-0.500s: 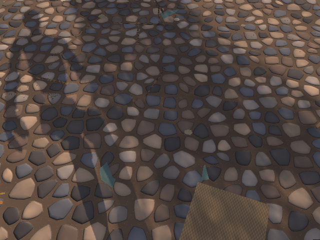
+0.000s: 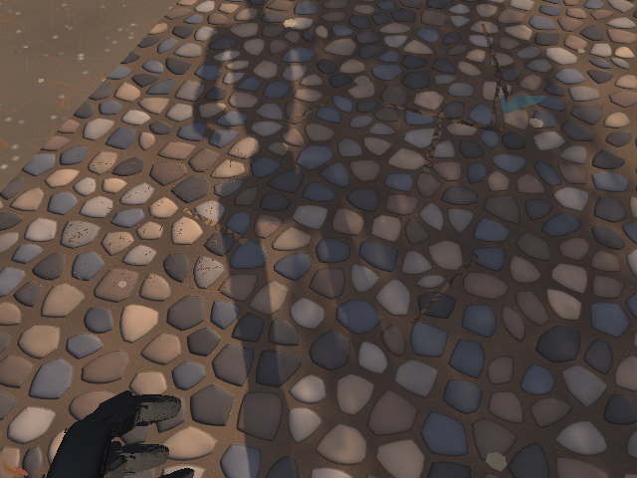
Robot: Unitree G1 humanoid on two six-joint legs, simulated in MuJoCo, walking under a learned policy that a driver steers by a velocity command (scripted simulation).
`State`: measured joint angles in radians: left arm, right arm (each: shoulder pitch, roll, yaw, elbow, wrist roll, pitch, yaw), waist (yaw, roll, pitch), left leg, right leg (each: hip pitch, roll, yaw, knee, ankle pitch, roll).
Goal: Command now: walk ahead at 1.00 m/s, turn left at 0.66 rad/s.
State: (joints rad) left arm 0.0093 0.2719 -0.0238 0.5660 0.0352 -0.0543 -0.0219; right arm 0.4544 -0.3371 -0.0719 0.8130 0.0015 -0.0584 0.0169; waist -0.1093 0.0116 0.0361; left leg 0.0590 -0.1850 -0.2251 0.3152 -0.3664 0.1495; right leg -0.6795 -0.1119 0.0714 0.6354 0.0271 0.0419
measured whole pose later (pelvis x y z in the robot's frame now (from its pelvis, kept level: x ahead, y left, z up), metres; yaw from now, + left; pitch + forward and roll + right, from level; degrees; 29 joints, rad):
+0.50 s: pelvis +0.43 -0.04 -0.01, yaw -4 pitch +2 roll -1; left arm 0.53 0.27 0.06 0.86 -0.03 -0.04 0.03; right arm -0.09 -0.25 0.02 0.59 -0.03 -0.11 0.01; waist 0.13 0.02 0.06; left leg -0.53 -0.02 -0.07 0.50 0.01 0.00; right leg -0.09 0.07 0.15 0.73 -0.55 0.01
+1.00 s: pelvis +0.56 -0.09 +0.00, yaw -31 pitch +2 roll +2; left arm 0.19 0.34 0.09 0.56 -0.01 0.03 0.00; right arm 0.04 -0.33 -0.09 0.75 0.00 -0.01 -0.01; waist 0.01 0.02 0.08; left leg -0.48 0.02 0.00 1.11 -0.49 -0.04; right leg -0.43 0.02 0.03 0.59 -0.20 -0.06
